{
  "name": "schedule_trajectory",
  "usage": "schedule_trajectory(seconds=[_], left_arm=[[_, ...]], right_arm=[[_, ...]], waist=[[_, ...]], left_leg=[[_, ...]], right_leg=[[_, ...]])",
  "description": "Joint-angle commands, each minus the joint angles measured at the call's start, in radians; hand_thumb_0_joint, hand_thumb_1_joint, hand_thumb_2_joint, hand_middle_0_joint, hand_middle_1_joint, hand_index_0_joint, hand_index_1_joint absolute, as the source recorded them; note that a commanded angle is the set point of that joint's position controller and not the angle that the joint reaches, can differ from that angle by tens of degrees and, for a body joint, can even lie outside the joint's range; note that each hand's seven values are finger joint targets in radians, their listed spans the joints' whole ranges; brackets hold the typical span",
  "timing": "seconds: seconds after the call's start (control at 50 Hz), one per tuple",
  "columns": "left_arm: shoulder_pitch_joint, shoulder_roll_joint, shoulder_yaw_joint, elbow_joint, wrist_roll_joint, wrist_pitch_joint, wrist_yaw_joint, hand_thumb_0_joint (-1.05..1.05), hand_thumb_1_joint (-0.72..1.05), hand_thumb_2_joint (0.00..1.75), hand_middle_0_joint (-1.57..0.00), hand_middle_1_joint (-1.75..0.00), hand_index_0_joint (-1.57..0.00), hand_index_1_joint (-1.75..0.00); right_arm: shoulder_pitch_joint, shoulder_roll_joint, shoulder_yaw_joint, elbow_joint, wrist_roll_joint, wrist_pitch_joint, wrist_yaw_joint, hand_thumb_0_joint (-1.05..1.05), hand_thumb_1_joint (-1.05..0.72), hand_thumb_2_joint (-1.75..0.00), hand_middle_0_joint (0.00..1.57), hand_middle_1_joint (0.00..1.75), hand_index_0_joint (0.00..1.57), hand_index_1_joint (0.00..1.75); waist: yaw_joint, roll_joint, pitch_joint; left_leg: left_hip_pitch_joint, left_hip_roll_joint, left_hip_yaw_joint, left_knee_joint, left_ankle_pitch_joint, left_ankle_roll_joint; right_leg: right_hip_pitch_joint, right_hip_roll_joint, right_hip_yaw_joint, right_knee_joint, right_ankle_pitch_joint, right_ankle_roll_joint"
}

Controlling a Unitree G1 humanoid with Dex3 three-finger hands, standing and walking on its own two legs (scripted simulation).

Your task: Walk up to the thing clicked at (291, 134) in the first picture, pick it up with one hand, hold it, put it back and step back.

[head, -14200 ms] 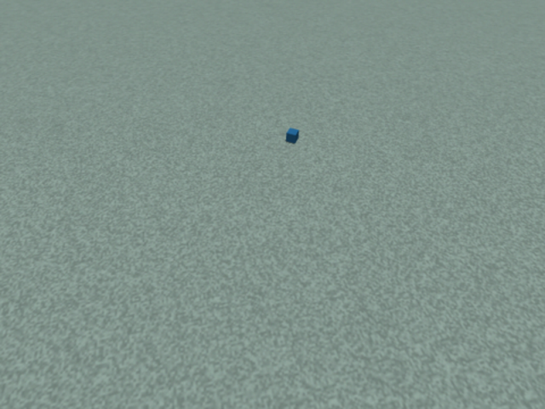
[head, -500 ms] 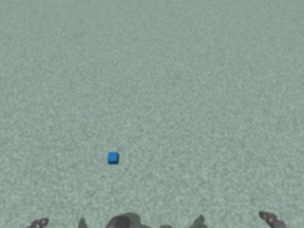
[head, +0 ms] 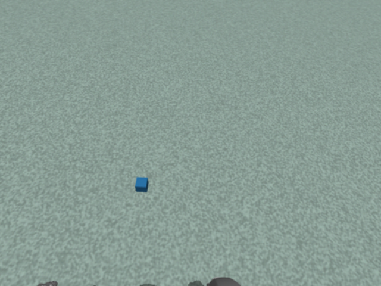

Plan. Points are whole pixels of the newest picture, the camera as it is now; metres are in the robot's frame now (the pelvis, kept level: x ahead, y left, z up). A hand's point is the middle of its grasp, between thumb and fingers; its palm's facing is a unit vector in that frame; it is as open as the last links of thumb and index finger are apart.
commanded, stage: walk up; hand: left
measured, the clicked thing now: (141, 184) +0.71 +0.26 -0.73
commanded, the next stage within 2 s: stand in 1.04 s
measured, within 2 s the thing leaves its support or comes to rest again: neither
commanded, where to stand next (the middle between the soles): +0.33 +0.02 m, yaw -1 degrees
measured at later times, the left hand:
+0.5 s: hand out of the picture +0.03 +0.27 -0.14, palm faces +0.02 -0.92 -0.38, open 7.4 cm
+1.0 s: hand out of the picture +0.07 +0.27 -0.14, palm faces +0.04 -0.93 -0.36, open 7.4 cm
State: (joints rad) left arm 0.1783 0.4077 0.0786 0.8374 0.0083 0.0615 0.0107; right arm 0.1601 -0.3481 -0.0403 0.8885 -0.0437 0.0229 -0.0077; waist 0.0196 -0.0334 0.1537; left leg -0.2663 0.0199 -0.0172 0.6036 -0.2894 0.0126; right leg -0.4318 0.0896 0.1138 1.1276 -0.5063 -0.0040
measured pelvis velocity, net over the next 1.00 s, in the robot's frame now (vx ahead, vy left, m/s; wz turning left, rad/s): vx -0.03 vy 0.00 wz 0.00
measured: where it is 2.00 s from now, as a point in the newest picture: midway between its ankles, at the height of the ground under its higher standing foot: outside the picture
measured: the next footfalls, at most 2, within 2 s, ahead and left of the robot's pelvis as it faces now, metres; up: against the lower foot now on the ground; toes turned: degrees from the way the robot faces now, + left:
right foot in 0.12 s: -0.02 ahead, -0.13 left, +0.00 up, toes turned -1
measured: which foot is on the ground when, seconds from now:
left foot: down 0.00-1.00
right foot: up 0.00-0.10, down 0.12-1.00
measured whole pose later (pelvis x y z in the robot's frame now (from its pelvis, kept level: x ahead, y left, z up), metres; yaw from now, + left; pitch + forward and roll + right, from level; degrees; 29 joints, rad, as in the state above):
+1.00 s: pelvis -0.03 +0.00 +0.01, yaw +0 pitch -3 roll +0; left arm 0.10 0.37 0.03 1.07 0.00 -0.02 0.00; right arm 0.08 -0.34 -0.04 1.06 -0.02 -0.01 0.01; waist 0.02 0.00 0.06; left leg -0.18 -0.02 -0.06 0.48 -0.25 0.00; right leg -0.10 -0.02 -0.01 0.44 -0.29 0.02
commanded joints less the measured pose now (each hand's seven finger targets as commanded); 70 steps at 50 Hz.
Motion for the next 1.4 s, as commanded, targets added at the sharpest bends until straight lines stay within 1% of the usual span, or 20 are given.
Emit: schedule_trajectory(seconds=[0.0, 0.08, 0.1, 0.12, 0.14, 0.2, 0.28, 0.34, 0.36, 0.38, 0.4, 0.44, 0.5, 0.54, 0.6, 0.66, 0.72, 1.0, 1.08, 1.38], left_arm=[[-0.003, 0.162, 0.044, -0.055, 0.009, -0.053, -0.014, 0.0, 0.9, 0.9, -0.2, -0.3, -0.2, -0.3], [0.118, 0.16, 0.053, 0.063, 0.021, -0.09, 0.001, 0.0, 0.9, 0.9, -0.2, -0.3, -0.2, -0.3], [0.136, 0.207, 0.063, 0.068, 0.033, -0.101, 0.005, 0.0, 0.9, 0.9, -0.2, -0.3, -0.2, -0.3], [0.102, 0.282, 0.075, 0.041, 0.039, -0.11, 0.006, 0.0, 0.9, 0.9, -0.2, -0.3, -0.2, -0.3], [0.025, 0.336, 0.077, 0.023, 0.039, -0.109, 0.002, 0.0, 0.9, 0.9, -0.2, -0.3, -0.2, -0.3], [-0.048, 0.244, 0.059, 0.011, 0.029, -0.123, 0.007, 0.0, 0.9, 0.9, -0.2, -0.3, -0.2, -0.3], [0.015, 0.248, 0.059, 0.03, 0.03, -0.122, -0.001, 0.0, 0.9, 0.9, -0.2, -0.3, -0.2, -0.3], [-0.031, 0.229, 0.044, 0.024, 0.013, -0.104, -0.004, 0.0, 0.9, 0.9, -0.2, -0.3, -0.2, -0.3], [-0.028, 0.194, 0.028, 0.026, 0.007, -0.099, -0.005, 0.0, 0.9, 0.9, -0.2, -0.3, -0.2, -0.3], [-0.035, 0.146, 0.015, 0.022, -0.004, -0.098, -0.006, 0.0, 0.9, 0.9, -0.2, -0.3, -0.2, -0.3], [-0.031, 0.148, 0.018, 0.045, -0.018, -0.092, -0.004, 0.0, 0.9, 0.9, -0.2, -0.3, -0.2, -0.3], [-0.01, 0.155, 0.015, 0.068, -0.009, -0.092, 0.0, 0.0, 0.9, 0.9, -0.2, -0.3, -0.2, -0.3], [0.023, 0.153, 0.017, 0.109, -0.003, -0.11, 0.001, 0.0, 0.9, 0.9, -0.2, -0.3, -0.2, -0.3], [0.025, 0.217, 0.029, 0.125, 0.004, -0.119, 0.004, 0.0, 0.9, 0.9, -0.2, -0.3, -0.2, -0.3], [-0.067, 0.24, 0.026, 0.106, 0.009, -0.119, 0.003, 0.0, 0.9, 0.9, -0.2, -0.3, -0.2, -0.3], [-0.11, 0.188, 0.012, 0.106, -0.003, -0.114, 0.001, 0.0, 0.9, 0.9, -0.2, -0.3, -0.2, -0.3], [-0.091, 0.17, 0.007, 0.136, -0.007, -0.113, 0.004, 0.0, 0.9, 0.9, -0.2, -0.3, -0.2, -0.3], [-0.117, 0.182, 0.004, 0.183, 0.001, -0.109, 0.004, 0.0, 0.9, 0.9, -0.2, -0.3, -0.2, -0.3], [-0.129, 0.154, -0.026, 0.201, -0.006, -0.103, 0.005, 0.0, 0.9, 0.9, -0.2, -0.3, -0.2, -0.3], [-0.114, 0.152, -0.041, 0.247, 0.0, -0.101, -0.002, 0.0, 0.9, 0.9, -0.2, -0.3, -0.2, -0.3]], right_arm=[[-0.034, -0.275, -0.076, -0.084, -0.001, -0.043, -0.017, 0.0, -0.9, -0.9, 0.2, 0.3, 0.2, 0.3], [-0.049, -0.261, -0.06, -0.077, 0.008, -0.014, 0.0, 0.0, -0.9, -0.9, 0.2, 0.3, 0.2, 0.3], [-0.033, -0.205, -0.042, -0.086, 0.018, -0.015, 0.003, 0.0, -0.9, -0.9, 0.2, 0.3, 0.2, 0.3], [-0.072, -0.173, -0.031, -0.109, 0.024, -0.017, 0.007, 0.0, -0.9, -0.9, 0.2, 0.3, 0.2, 0.3], [-0.087, -0.239, -0.059, -0.083, 0.021, -0.013, -0.005, 0.0, -0.9, -0.9, 0.2, 0.3, 0.2, 0.3], [-0.024, -0.232, -0.058, -0.036, 0.04, -0.025, 0.005, 0.0, -0.9, -0.9, 0.2, 0.3, 0.2, 0.3], [-0.028, -0.224, -0.055, -0.022, 0.022, -0.039, 0.014, 0.0, -0.9, -0.9, 0.2, 0.3, 0.2, 0.3], [0.031, -0.198, -0.058, 0.017, 0.02, -0.055, 0.014, 0.0, -0.9, -0.9, 0.2, 0.3, 0.2, 0.3], [0.052, -0.208, -0.066, 0.03, 0.014, -0.061, 0.01, 0.0, -0.9, -0.9, 0.2, 0.3, 0.2, 0.3], [0.061, -0.25, -0.074, 0.032, 0.007, -0.069, 0.004, 0.0, -0.9, -0.9, 0.2, 0.3, 0.2, 0.3], [0.001, -0.289, -0.074, 0.022, 0.016, -0.068, 0.008, 0.0, -0.9, -0.9, 0.2, 0.3, 0.2, 0.3], [-0.039, -0.289, -0.071, 0.011, 0.017, -0.067, 0.014, 0.0, -0.9, -0.9, 0.2, 0.3, 0.2, 0.3], [-0.081, -0.242, -0.047, 0.016, 0.024, -0.061, 0.012, 0.0, -0.9, -0.9, 0.2, 0.3, 0.2, 0.3], [-0.086, -0.21, -0.04, 0.015, 0.035, -0.053, 0.011, 0.0, -0.9, -0.9, 0.2, 0.3, 0.2, 0.3], [-0.038, -0.199, -0.043, 0.052, 0.028, -0.052, 0.008, 0.0, -0.9, -0.9, 0.2, 0.3, 0.2, 0.3], [-0.034, -0.21, -0.043, 0.073, 0.024, -0.066, 0.011, 0.0, -0.9, -0.9, 0.2, 0.3, 0.2, 0.3], [-0.07, -0.222, -0.044, 0.077, 0.03, -0.069, 0.009, 0.0, -0.9, -0.9, 0.2, 0.3, 0.2, 0.3], [-0.141, -0.195, -0.037, 0.104, 0.029, -0.053, 0.009, 0.0, -0.9, -0.9, 0.2, 0.3, 0.2, 0.3], [-0.139, -0.215, -0.026, 0.129, 0.038, -0.057, 0.0, 0.0, -0.9, -0.9, 0.2, 0.3, 0.2, 0.3], [-0.155, -0.214, -0.008, 0.173, 0.039, -0.057, 0.004, 0.0, -0.9, -0.9, 0.2, 0.3, 0.2, 0.3]], waist=[[-0.042, 0.208, -0.155], [0.018, 0.17, -0.139], [0.016, 0.04, -0.143], [0.027, -0.113, -0.108], [0.029, -0.101, -0.044], [-0.014, -0.067, -0.024], [0.023, -0.135, -0.057], [-0.023, -0.13, -0.111], [-0.033, -0.1, -0.14], [-0.033, 0.031, -0.183], [0.004, 0.119, -0.171], [0.012, 0.137, -0.151], [0.041, 0.185, -0.131], [0.027, 0.081, -0.137], [-0.015, -0.005, -0.118], [-0.019, 0.019, -0.135], [0.002, 0.036, -0.185], [-0.003, 0.039, -0.167], [-0.018, 0.041, -0.212], [-0.013, 0.039, -0.178]], left_leg=[[0.119, 0.214, -0.202, -0.214, -0.037, 0.185], [-0.095, 0.143, -0.111, -0.058, -0.072, 0.116], [-0.194, 0.091, -0.081, 0.057, -0.11, 0.06], [-0.303, -0.03, -0.054, 0.139, -0.242, -0.001], [-0.165, -0.007, -0.141, 0.277, -0.307, -0.014], [-0.157, -0.016, -0.143, 0.276, -0.186, -0.016], [-0.117, -0.016, -0.073, 0.109, -0.199, -0.029], [0.067, -0.048, 0.009, -0.185, -0.029, -0.012], [0.164, -0.027, -0.039, -0.237, 0.077, 0.001], [0.192, 0.114, -0.248, -0.26, 0.155, 0.055], [0.077, 0.21, -0.368, -0.298, 0.003, 0.146], [0.032, 0.239, -0.365, -0.305, -0.039, 0.189], [-0.038, 0.139, -0.227, -0.214, 0.168, 0.079], [-0.079, 0.04, -0.137, -0.106, 0.11, 0.018], [-0.014, 0.004, -0.078, -0.072, 0.048, 0.002], [0.08, 0.075, -0.153, -0.18, 0.264, 0.039], [0.096, 0.116, -0.188, -0.188, 0.396, 0.073], [0.071, 0.064, -0.12, -0.195, 0.275, 0.033], [0.195, 0.095, -0.123, -0.23, 0.491, 0.019], [0.176, 0.094, -0.113, -0.321, 0.276, 0.006]], right_leg=[[0.063, -0.076, -0.037, -0.343, -0.031, 0.018], [0.383, -0.043, -0.116, -0.78, 0.178, -0.023], [0.437, -0.146, 0.098, -0.818, 0.087, -0.052], [0.326, -0.357, 0.427, -0.899, -0.088, -0.137], [0.062, -0.471, 0.51, -0.912, -0.155, -0.246], [0.142, -0.351, 0.257, -0.847, 0.037, -0.186], [0.214, -0.336, 0.184, -0.81, 0.164, -0.169], [0.205, -0.285, 0.068, -0.694, 0.373, -0.127], [0.176, -0.255, 0.03, -0.628, 0.473, -0.088], [0.128, -0.178, -0.039, -0.531, 0.417, -0.03], [0.165, -0.097, -0.105, -0.477, 0.097, -0.012], [0.201, -0.098, -0.109, -0.473, 0.012, -0.025], [0.34, -0.138, -0.063, -0.697, 0.234, -0.036], [0.366, -0.227, 0.084, -0.777, 0.266, -0.08], [0.28, -0.321, 0.123, -0.778, 0.282, -0.142], [0.245, -0.205, -0.029, -0.7, 0.37, -0.056], [0.322, -0.169, -0.075, -0.679, 0.416, -0.028], [0.376, -0.21, -0.048, -0.77, 0.431, -0.038], [0.377, -0.216, -0.044, -0.795, 0.615, -0.01], [0.36, -0.218, -0.028, -0.873, 0.414, -0.005]])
